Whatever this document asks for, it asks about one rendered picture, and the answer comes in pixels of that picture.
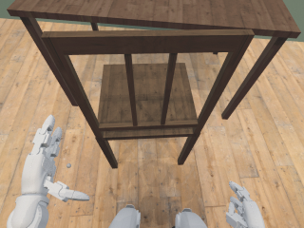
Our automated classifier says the table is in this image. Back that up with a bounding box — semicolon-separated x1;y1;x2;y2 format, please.
7;0;301;120

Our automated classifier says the robot shin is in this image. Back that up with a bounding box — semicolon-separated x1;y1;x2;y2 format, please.
125;204;135;209
182;208;192;213

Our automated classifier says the robot right shin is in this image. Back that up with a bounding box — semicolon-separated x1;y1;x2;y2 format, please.
182;208;192;213

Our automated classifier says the robot left shin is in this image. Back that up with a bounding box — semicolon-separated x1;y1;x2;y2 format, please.
125;204;135;209

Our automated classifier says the robot left hand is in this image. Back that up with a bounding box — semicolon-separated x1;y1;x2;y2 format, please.
21;114;90;202

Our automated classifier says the robot right hand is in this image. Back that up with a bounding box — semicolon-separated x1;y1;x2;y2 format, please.
226;180;265;228

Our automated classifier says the robot left forearm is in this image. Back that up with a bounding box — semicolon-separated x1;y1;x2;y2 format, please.
7;193;49;228

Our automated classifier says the chair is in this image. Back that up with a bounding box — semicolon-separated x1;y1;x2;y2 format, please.
41;28;255;169

